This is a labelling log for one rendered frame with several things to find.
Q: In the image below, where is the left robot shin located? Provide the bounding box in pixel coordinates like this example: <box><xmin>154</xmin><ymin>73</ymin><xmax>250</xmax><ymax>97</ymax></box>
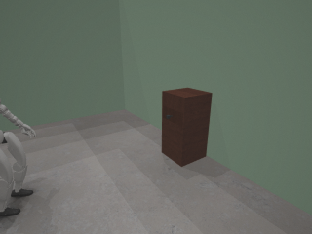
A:
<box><xmin>13</xmin><ymin>165</ymin><xmax>28</xmax><ymax>193</ymax></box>

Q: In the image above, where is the right robot shin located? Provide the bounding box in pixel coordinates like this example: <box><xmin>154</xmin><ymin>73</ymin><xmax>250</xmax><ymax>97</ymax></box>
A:
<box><xmin>0</xmin><ymin>178</ymin><xmax>14</xmax><ymax>212</ymax></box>

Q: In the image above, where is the cabinet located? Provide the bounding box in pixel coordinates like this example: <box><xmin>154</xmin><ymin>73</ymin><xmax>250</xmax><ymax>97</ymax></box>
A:
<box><xmin>162</xmin><ymin>88</ymin><xmax>213</xmax><ymax>167</ymax></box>

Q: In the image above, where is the robot left forearm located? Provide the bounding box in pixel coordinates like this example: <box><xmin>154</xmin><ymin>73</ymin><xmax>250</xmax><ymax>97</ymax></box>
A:
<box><xmin>2</xmin><ymin>108</ymin><xmax>23</xmax><ymax>127</ymax></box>

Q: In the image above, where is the drawer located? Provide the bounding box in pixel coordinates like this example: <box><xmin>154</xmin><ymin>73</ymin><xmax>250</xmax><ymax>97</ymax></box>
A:
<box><xmin>163</xmin><ymin>106</ymin><xmax>183</xmax><ymax>127</ymax></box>

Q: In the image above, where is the robot shin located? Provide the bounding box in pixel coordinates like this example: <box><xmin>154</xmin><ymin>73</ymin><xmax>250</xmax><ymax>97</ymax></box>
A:
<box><xmin>0</xmin><ymin>178</ymin><xmax>14</xmax><ymax>212</ymax></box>
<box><xmin>13</xmin><ymin>165</ymin><xmax>28</xmax><ymax>193</ymax></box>

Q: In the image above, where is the left robot hand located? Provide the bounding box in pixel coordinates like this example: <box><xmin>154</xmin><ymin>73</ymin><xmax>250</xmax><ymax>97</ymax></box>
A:
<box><xmin>19</xmin><ymin>124</ymin><xmax>36</xmax><ymax>138</ymax></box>

